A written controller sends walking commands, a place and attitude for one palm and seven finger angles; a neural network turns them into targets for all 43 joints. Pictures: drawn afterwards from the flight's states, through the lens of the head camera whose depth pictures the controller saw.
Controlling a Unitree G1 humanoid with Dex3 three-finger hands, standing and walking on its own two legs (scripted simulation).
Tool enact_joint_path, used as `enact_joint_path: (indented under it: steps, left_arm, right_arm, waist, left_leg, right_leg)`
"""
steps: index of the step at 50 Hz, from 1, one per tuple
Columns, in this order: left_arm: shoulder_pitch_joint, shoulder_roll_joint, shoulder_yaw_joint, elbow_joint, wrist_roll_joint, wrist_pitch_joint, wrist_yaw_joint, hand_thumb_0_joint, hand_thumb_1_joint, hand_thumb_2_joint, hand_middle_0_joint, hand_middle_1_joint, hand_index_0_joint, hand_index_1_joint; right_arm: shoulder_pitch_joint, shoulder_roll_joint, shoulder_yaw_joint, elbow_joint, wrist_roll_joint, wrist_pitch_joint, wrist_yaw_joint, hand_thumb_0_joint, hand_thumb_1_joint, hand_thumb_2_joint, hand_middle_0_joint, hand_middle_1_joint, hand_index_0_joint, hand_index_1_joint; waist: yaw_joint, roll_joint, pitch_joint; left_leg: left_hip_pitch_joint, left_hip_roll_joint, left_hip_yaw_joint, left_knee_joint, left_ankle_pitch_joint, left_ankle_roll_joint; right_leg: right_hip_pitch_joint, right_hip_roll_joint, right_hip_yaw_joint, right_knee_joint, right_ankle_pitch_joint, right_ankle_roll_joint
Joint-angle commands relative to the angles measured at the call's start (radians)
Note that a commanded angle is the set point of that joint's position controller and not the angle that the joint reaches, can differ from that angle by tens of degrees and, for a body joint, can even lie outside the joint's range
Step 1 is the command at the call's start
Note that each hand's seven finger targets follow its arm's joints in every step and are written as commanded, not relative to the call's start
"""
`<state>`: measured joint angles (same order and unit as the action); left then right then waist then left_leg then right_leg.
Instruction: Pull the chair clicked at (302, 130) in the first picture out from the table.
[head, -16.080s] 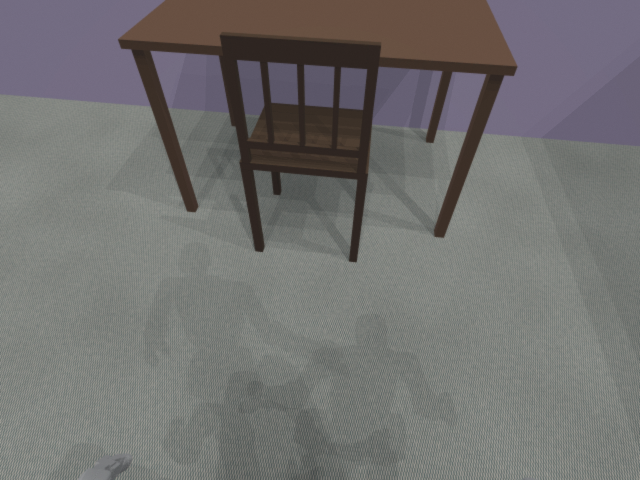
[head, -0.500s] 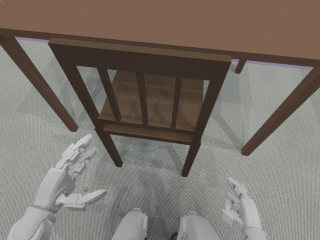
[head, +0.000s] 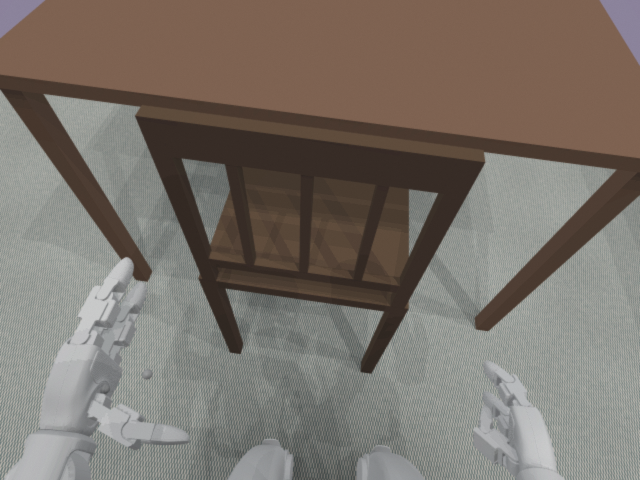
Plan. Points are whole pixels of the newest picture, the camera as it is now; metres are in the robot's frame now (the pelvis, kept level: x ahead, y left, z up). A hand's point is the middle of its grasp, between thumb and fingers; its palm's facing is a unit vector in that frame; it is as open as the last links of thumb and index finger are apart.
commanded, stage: raise the hand toward the chair's back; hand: left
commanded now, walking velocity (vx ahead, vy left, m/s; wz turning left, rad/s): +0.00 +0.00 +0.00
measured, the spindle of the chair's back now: (305, 227) +0.48 +0.05 -0.02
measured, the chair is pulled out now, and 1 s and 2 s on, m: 0.00 0.00 0.00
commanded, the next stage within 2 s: aim the fingers beside a spindle in 0.84 s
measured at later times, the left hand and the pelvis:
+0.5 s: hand (131, 352) +0.25 +0.23 +0.03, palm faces -0.10 -0.99 -0.04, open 16.9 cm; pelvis +0.01 +0.02 +0.01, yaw -1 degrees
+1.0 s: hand (139, 354) +0.24 +0.21 +0.05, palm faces -0.04 -1.00 -0.07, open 16.9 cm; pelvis +0.00 +0.01 +0.01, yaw +0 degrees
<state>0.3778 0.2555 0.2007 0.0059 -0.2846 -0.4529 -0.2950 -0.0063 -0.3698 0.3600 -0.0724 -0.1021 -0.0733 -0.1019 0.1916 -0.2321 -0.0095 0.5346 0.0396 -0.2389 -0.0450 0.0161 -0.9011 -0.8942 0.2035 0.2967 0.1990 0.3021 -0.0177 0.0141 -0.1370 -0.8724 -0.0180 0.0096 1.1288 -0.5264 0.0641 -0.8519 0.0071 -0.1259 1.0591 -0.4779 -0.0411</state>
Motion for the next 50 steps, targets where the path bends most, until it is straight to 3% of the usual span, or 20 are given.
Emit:
enact_joint_path:
  steps: [1,3,8,11,16,20,22,24,27,31,34,37,38,41,46,50]
  left_arm:
    - [-0.028,0.099,0.016,-0.053,0.016,0.017,-0.018,0.0,-0.5,0.3,-0.06,-0.08,-0.06,-0.08]
    - [-0.084,0.125,0.019,-0.078,0.015,0.026,-0.043,0.0,-0.5,0.3,-0.06,-0.08,-0.06,-0.08]
    - [-0.145,0.179,0.091,-0.213,-0.017,-0.014,-0.041,0.0,-0.5,0.3,-0.06,-0.08,-0.06,-0.08]
    - [-0.146,0.185,0.109,-0.214,-0.018,-0.038,-0.019,0.0,-0.5,0.3,-0.06,-0.08,-0.06,-0.08]
    - [-0.148,0.162,0.08,-0.054,-0.003,0.014,-0.053,0.0,-0.5,0.3,-0.06,-0.08,-0.06,-0.08]
    - [-0.138,0.181,0.091,-0.078,-0.024,0.06,-0.092,0.0,-0.5,0.3,-0.06,-0.08,-0.06,-0.08]
    - [-0.126,0.195,0.112,-0.137,-0.037,0.054,-0.084,0.0,-0.5,0.3,-0.06,-0.08,-0.06,-0.08]
    - [-0.12,0.195,0.121,-0.18,-0.043,0.029,-0.062,0.0,-0.5,0.3,-0.06,-0.08,-0.06,-0.08]
    - [-0.125,0.199,0.133,-0.183,-0.034,-0.014,-0.024,0.0,-0.5,0.3,-0.06,-0.08,-0.06,-0.08]
    - [-0.13,0.158,0.092,-0.076,-0.01,-0.02,-0.021,0.0,-0.5,0.3,-0.06,-0.08,-0.06,-0.08]
    - [-0.15,0.178,0.083,-0.09,-0.008,-0.002,-0.048,0.0,-0.5,0.3,-0.06,-0.08,-0.06,-0.08]
    - [-0.144,0.196,0.094,-0.127,-0.018,0.012,-0.063,0.0,-0.5,0.3,-0.06,-0.08,-0.06,-0.08]
    - [-0.152,0.2,0.099,-0.155,-0.025,0.007,-0.063,0.0,-0.5,0.3,-0.06,-0.08,-0.06,-0.08]
    - [-0.152,0.217,0.129,-0.167,-0.035,-0.011,-0.042,0.0,-0.5,0.3,-0.06,-0.08,-0.06,-0.08]
    - [-0.147,0.177,0.105,-0.074,-0.023,-0.018,-0.033,0.0,-0.5,0.3,-0.06,-0.08,-0.06,-0.08]
    - [-0.227,0.161,0.063,-0.028,-0.021,0.0,-0.063,0.0,-0.5,0.3,-0.06,-0.08,-0.06,-0.08]
  right_arm:
    - [-0.012,-0.156,-0.047,-0.15,0.004,-0.018,0.0,0.0,-0.9,-0.9,0.2,0.3,0.2,0.3]
    - [0.001,-0.169,-0.043,-0.172,0.008,-0.015,-0.004,0.0,-0.9,-0.9,0.2,0.3,0.2,0.3]
    - [0.024,-0.16,-0.033,-0.179,-0.001,-0.025,-0.008,0.0,-0.9,-0.9,0.2,0.3,0.2,0.3]
    - [0.033,-0.156,-0.032,-0.154,-0.01,-0.029,-0.003,0.0,-0.9,-0.9,0.2,0.3,0.2,0.3]
    - [0.029,-0.177,-0.034,-0.146,-0.003,-0.012,0.001,0.0,-0.9,-0.9,0.2,0.3,0.2,0.3]
    - [0.035,-0.185,-0.041,-0.169,0.006,-0.012,-0.001,0.0,-0.9,-0.9,0.2,0.3,0.2,0.3]
    - [0.041,-0.18,-0.039,-0.171,0.002,-0.019,0.004,0.0,-0.9,-0.9,0.2,0.3,0.2,0.3]
    - [0.047,-0.174,-0.042,-0.165,-0.002,-0.024,0.01,0.0,-0.9,-0.9,0.2,0.3,0.2,0.3]
    - [0.05,-0.167,-0.043,-0.147,-0.01,-0.027,0.018,0.0,-0.9,-0.9,0.2,0.3,0.2,0.3]
    - [0.044,-0.177,-0.042,-0.139,-0.008,-0.016,0.021,0.0,-0.9,-0.9,0.2,0.3,0.2,0.3]
    - [0.039,-0.187,-0.043,-0.158,-0.003,-0.013,0.019,0.0,-0.9,-0.9,0.2,0.3,0.2,0.3]
    - [0.042,-0.184,-0.042,-0.168,0.002,-0.016,0.014,0.0,-0.9,-0.9,0.2,0.3,0.2,0.3]
    - [0.04,-0.18,-0.041,-0.169,0.001,-0.018,0.013,0.0,-0.9,-0.9,0.2,0.3,0.2,0.3]
    - [0.036,-0.171,-0.035,-0.157,-0.004,-0.022,0.009,0.0,-0.9,-0.9,0.2,0.3,0.2,0.3]
    - [0.027,-0.168,-0.032,-0.141,-0.004,-0.02,0.009,0.0,-0.9,-0.9,0.2,0.3,0.2,0.3]
    - [0.031,-0.178,-0.028,-0.144,0.0,-0.02,0.003,0.0,-0.9,-0.9,0.2,0.3,0.2,0.3]
  waist:
    - [-0.024,0.035,-0.11]
    - [-0.026,0.016,-0.137]
    - [0.002,0.088,-0.275]
    - [0.003,0.109,-0.278]
    - [-0.015,0.069,-0.19]
    - [-0.001,0.064,-0.26]
    - [0.012,0.094,-0.301]
    - [0.016,0.094,-0.301]
    - [0.01,0.116,-0.265]
    - [-0.018,0.072,-0.178]
    - [-0.012,0.106,-0.219]
    - [-0.01,0.076,-0.263]
    - [-0.009,0.095,-0.277]
    - [-0.006,0.08,-0.258]
    - [-0.021,0.067,-0.179]
    - [-0.043,0.031,-0.186]
  left_leg:
    - [0.146,0.025,-0.097,-0.224,0.237,-0.048]
    - [0.159,0.026,-0.106,-0.231,0.228,-0.05]
    - [0.291,0.038,-0.135,-0.238,0.381,-0.08]
    - [0.323,0.046,-0.147,-0.23,0.475,-0.099]
    - [0.247,0.044,-0.147,-0.245,0.379,-0.096]
    - [0.277,0.042,-0.14,-0.249,0.442,-0.094]
    - [0.316,0.045,-0.143,-0.249,0.528,-0.1]
    - [0.34,0.052,-0.153,-0.249,0.572,-0.11]
    - [0.325,0.051,-0.148,-0.244,0.55,-0.115]
    - [0.243,0.05,-0.148,-0.246,0.394,-0.101]
    - [0.251,0.043,-0.143,-0.254,0.354,-0.097]
    - [0.27,0.043,-0.141,-0.253,0.375,-0.086]
    - [0.28,0.039,-0.135,-0.248,0.389,-0.084]
    - [0.259,0.036,-0.127,-0.241,0.387,-0.078]
    - [0.197,0.029,-0.112,-0.234,0.298,-0.067]
    - [0.152,0.022,-0.099,-0.213,0.223,-0.049]
  right_leg:
    - [0.07,0.008,0.033,-0.145,0.102,0.011]
    - [0.087,0.009,0.037,-0.151,0.1,0.011]
    - [0.113,0.014,0.035,-0.131,0.156,0.007]
    - [0.092,0.014,0.028,-0.119,0.18,0.008]
    - [0.07,0.011,0.019,-0.129,0.136,0.01]
    - [0.129,0.008,0.023,-0.148,0.177,0.012]
    - [0.152,0.009,0.023,-0.147,0.211,0.012]
    - [0.141,0.011,0.02,-0.142,0.218,0.013]
    - [0.11,0.013,0.02,-0.134,0.199,0.01]
    - [0.06,0.012,0.015,-0.127,0.129,0.01]
    - [0.082,0.007,0.025,-0.136,0.122,0.009]
    - [0.124,0.011,0.032,-0.152,0.142,0.01]
    - [0.133,0.01,0.036,-0.158,0.155,0.011]
    - [0.145,0.014,0.036,-0.157,0.165,0.009]
    - [0.11,0.013,0.038,-0.16,0.128,0.008]
    - [0.11,0.007,0.055,-0.169,0.099,0.014]
